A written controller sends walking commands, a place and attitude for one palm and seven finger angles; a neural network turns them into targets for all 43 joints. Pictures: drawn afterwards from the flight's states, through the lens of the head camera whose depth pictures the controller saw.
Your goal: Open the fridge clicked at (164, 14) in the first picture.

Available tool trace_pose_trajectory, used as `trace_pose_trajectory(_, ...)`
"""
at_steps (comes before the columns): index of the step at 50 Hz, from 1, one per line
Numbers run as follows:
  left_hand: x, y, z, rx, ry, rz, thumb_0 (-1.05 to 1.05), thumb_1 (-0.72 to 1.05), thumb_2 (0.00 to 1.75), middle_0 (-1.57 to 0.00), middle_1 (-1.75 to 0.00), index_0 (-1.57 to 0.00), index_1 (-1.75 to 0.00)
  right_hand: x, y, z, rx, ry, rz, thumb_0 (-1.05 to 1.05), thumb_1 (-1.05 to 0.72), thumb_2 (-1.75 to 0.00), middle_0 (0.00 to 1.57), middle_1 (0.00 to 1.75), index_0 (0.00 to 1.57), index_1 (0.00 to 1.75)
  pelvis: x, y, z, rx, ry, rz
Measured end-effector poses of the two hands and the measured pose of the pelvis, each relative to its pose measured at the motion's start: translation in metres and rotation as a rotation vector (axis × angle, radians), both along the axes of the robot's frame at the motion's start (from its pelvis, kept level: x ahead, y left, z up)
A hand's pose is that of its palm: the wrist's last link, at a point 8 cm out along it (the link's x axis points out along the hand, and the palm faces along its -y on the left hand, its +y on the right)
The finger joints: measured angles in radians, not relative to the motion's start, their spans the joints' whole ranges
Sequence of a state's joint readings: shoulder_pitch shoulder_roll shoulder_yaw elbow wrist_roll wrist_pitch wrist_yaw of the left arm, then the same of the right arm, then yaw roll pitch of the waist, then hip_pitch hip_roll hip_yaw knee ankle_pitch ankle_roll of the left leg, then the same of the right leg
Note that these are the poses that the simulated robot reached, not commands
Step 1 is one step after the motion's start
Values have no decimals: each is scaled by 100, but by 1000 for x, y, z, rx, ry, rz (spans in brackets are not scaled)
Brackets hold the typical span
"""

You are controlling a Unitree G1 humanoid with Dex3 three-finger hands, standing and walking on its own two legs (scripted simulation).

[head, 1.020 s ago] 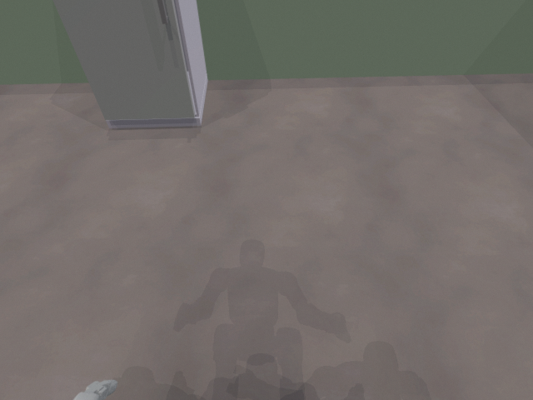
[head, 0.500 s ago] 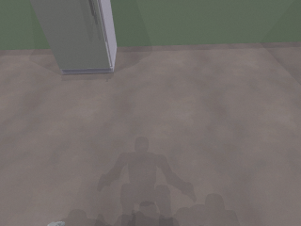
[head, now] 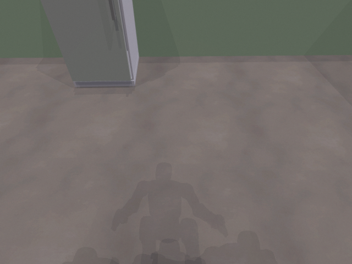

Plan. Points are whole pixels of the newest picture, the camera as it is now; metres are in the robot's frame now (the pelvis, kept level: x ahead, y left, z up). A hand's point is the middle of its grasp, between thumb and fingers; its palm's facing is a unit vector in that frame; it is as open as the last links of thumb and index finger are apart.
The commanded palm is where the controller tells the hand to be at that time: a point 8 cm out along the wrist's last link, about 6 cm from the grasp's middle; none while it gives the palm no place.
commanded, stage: look at it before walking up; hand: right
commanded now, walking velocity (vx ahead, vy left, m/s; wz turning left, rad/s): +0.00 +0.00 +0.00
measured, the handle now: out of the picture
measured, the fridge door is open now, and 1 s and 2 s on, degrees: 0 0 0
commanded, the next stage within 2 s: walk to a spot facing it in 0.82 s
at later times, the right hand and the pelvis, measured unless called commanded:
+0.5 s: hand out of the picture +0.07 -0.24 -0.16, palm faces -0.04 +0.94 -0.33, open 7.4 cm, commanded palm none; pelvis +0.00 +0.00 +0.00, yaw +0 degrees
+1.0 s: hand out of the picture +0.09 -0.24 -0.16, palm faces -0.03 +0.94 -0.33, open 7.4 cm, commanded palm none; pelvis +0.01 +0.00 +0.00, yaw +1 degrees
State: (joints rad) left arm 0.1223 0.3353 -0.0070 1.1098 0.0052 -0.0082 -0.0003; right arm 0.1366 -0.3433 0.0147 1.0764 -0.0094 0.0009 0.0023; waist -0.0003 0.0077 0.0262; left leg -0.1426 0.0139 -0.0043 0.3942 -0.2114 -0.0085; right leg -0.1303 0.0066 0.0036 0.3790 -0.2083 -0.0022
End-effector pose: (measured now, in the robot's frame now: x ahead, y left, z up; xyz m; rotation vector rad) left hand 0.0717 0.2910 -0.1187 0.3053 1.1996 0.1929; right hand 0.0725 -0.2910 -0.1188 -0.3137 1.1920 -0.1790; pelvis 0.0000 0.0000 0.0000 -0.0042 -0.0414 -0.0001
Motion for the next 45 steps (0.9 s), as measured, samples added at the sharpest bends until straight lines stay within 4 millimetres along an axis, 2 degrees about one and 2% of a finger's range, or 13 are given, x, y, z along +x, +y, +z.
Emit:
trace_pose_trajectory(20, -2, 5, 2, 11, 15, 4, 1, 90, 90, -20, -30, -21, -30, -9, 3, -4, 8, 35, -3, 0, -90, -90, 20, 30, 20, 30, 0, 2, 1, 2, 6, 4)
trace_pose_trajectory(45, 14, 3, 1, 2, 6, -6, 1, 90, 90, -20, -30, -21, -30, 5, 1, 0, -5, 25, -4, 0, -91, -90, 20, 30, 20, 30, 10, 3, 2, 0, 13, 3)
